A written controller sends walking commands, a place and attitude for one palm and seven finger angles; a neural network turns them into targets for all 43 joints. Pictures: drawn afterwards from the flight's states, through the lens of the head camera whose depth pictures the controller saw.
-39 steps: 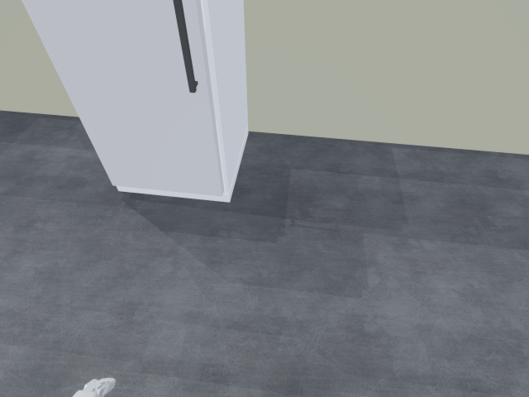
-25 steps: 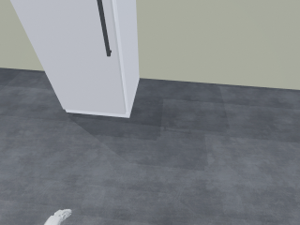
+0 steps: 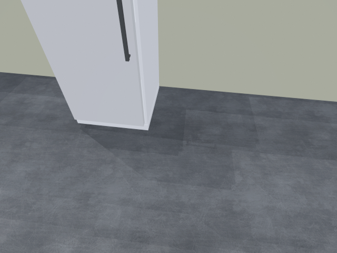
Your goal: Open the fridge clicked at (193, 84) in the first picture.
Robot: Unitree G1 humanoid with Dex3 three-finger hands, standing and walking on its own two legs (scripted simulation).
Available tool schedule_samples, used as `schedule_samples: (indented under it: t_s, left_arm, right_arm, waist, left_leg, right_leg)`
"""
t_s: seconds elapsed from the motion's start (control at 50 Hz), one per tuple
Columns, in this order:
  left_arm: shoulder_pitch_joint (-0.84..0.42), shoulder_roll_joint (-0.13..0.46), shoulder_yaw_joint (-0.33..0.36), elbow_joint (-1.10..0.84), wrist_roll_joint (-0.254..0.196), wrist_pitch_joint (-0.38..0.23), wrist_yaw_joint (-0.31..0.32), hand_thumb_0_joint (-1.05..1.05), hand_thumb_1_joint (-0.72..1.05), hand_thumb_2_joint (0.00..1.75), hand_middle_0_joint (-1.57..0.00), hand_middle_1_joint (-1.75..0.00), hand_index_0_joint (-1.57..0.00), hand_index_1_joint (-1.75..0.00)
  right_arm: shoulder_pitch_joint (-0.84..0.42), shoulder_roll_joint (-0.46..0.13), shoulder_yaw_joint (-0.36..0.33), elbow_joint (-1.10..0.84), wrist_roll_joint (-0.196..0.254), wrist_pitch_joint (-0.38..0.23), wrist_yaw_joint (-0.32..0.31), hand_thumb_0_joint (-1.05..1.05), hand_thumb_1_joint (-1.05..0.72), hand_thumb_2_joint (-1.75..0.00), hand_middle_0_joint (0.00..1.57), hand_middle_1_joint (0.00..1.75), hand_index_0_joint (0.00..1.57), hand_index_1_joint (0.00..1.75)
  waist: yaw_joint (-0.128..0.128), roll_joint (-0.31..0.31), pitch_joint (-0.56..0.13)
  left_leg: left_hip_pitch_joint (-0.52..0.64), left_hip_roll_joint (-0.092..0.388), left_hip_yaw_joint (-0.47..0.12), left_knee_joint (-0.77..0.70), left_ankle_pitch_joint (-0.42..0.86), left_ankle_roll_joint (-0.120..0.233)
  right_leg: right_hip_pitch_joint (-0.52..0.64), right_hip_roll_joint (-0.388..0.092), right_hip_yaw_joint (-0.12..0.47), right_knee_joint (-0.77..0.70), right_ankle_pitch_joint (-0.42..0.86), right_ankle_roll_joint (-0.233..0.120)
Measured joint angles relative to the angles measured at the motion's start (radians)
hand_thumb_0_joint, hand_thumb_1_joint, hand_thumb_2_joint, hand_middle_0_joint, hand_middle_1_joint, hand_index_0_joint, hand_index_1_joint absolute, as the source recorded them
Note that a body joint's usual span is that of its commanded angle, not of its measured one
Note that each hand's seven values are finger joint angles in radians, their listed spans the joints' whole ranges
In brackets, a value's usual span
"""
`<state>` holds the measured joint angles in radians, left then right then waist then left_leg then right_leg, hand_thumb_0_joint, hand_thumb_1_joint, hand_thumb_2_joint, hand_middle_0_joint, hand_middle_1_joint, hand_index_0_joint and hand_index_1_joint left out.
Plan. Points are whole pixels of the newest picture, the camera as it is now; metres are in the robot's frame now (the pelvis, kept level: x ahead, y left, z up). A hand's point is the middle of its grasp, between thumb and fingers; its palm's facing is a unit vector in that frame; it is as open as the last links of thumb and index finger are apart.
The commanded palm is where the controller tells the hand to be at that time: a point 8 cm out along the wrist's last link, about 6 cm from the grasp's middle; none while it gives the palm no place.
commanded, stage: stand and wait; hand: right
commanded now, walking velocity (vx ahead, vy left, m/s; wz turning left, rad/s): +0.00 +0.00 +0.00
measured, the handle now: (123, 22) +1.09 +0.29 +0.09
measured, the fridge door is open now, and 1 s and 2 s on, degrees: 0 0 0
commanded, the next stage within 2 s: look at it before walking up in 0.20 s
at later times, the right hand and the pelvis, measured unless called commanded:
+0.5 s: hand out of the picture +0.08 -0.24 -0.16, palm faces -0.03 +0.95 -0.32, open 7.3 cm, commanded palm none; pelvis +0.00 +0.00 +0.00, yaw +0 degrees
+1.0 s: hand out of the picture +0.09 -0.24 -0.16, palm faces -0.03 +0.94 -0.34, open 7.3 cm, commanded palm none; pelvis +0.01 +0.00 +0.00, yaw +2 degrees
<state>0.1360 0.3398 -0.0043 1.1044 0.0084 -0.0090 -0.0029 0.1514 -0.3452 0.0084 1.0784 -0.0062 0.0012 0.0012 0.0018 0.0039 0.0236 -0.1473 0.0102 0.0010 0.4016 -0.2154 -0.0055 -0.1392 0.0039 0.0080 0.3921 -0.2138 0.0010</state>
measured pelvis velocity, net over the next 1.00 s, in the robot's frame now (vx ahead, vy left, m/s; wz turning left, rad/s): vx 0.01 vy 0.00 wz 0.04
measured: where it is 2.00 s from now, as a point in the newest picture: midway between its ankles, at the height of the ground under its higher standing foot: outside the picture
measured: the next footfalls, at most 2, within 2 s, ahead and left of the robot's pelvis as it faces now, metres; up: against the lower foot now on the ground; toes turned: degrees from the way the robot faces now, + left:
right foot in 1.82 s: +0.03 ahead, -0.11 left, +0.00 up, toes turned +29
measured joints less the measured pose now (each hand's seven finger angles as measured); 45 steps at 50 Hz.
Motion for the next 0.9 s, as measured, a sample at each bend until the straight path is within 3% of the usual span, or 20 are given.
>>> schedule_samples:
  t_s: [0.9]
  left_arm:
    - [-0.032,-0.007,-0.003,0.003,-0.002,-0.009,0.004,0.0,0.9,0.9,-0.2,-0.3,-0.2,-0.3]
  right_arm:
    - [-0.014,0.0,-0.001,0.008,-0.001,-0.008,-0.002,0.01,-0.91,-0.9,0.2,0.3,0.21,0.3]
  waist:
    - [-0.006,0.005,-0.005]
  left_leg:
    - [0.024,-0.006,-0.005,-0.033,0.004,0.003]
  right_leg:
    - [0.028,-0.006,-0.005,-0.036,0.002,0.005]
